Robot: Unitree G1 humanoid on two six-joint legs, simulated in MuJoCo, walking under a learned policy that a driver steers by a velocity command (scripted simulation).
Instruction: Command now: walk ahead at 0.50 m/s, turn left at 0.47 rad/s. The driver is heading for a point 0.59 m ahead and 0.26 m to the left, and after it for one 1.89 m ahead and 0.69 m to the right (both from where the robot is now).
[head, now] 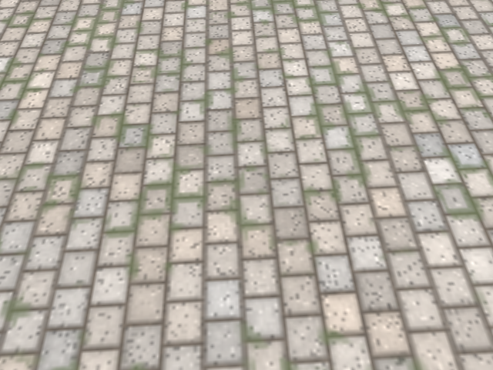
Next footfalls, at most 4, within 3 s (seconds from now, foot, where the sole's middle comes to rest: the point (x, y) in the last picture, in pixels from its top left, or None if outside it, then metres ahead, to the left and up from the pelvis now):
0.20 left None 0.24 0.09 -0.78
0.74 right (256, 324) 0.61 0.04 -0.78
1.16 left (176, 327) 0.60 0.26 -0.78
1.58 right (258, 333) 0.59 0.03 -0.78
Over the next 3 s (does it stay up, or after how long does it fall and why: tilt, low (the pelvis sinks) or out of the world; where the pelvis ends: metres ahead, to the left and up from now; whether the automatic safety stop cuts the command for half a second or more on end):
stays up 0.71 -0.03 -0.02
